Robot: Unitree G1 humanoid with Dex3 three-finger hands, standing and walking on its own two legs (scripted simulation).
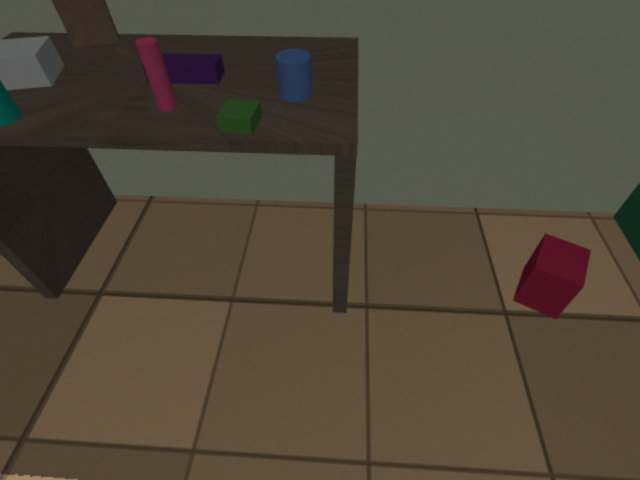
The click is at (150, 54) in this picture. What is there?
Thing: slim round
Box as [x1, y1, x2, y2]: [135, 37, 177, 111]
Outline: 140,38 135,41 135,44 158,107 160,110 163,111 172,110 177,106 156,39 153,37
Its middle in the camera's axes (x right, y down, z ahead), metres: -0.39 -0.36 +0.89
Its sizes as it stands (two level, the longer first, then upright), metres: 0.046 0.046 0.158
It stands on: a support 0.76 m high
